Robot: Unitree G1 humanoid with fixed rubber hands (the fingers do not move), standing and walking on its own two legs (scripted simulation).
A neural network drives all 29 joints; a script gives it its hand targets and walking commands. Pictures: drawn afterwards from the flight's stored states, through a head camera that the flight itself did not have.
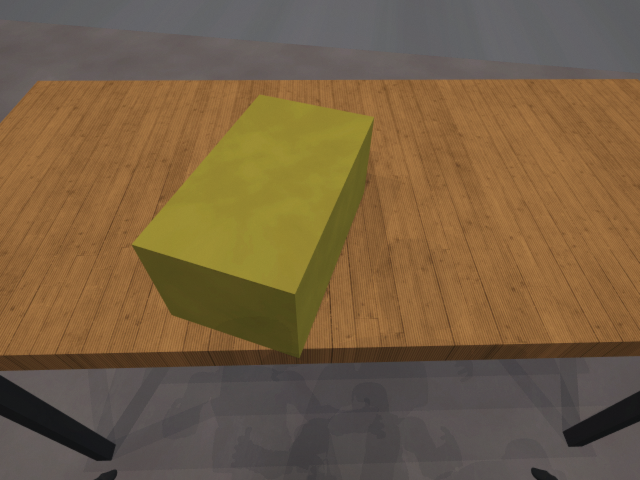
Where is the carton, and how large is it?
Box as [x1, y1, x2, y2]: [131, 94, 373, 357]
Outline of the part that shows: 259,94 131,244 171,314 299,357 363,193 373,117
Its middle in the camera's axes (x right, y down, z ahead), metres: -0.06 -0.03 +0.54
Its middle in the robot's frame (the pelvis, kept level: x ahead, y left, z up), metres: +0.45 +0.07 +0.08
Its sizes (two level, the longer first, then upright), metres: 0.317 0.182 0.149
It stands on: a table, 0.78 m high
